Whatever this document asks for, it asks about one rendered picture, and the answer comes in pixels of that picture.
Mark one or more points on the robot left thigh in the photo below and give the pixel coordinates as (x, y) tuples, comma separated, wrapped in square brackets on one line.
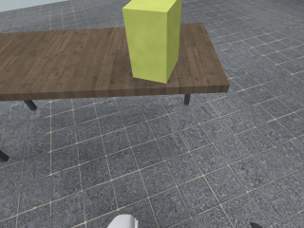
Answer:
[(124, 221)]

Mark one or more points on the table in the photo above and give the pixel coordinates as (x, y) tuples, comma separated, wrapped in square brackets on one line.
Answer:
[(95, 63)]

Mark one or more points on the carton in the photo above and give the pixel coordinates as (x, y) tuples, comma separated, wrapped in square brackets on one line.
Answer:
[(153, 30)]

